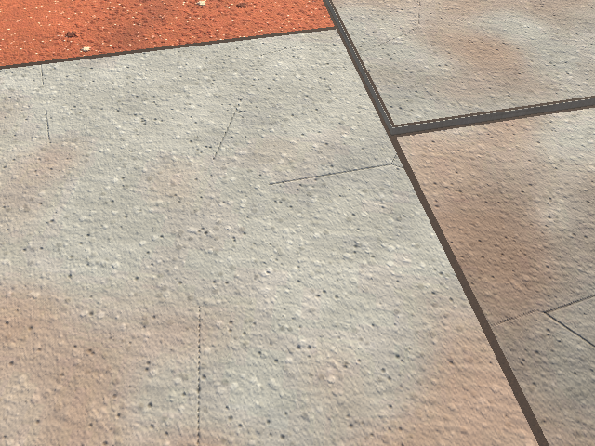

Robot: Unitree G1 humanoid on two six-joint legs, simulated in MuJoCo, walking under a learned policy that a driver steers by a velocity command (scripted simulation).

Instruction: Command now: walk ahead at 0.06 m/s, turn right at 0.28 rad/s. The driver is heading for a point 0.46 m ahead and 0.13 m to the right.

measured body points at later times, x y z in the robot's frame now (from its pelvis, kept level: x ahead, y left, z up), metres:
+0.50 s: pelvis +0.03 +0.02 +0.01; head +0.07 +0.02 +0.46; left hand +0.24 +0.27 -0.10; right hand +0.10 -0.29 -0.09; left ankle +0.06 +0.12 -0.73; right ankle -0.01 -0.11 -0.67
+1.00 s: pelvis +0.04 -0.04 +0.01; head +0.05 -0.07 +0.46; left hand +0.30 +0.12 -0.08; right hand -0.01 -0.35 -0.12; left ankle +0.08 +0.11 -0.68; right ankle -0.01 -0.13 -0.73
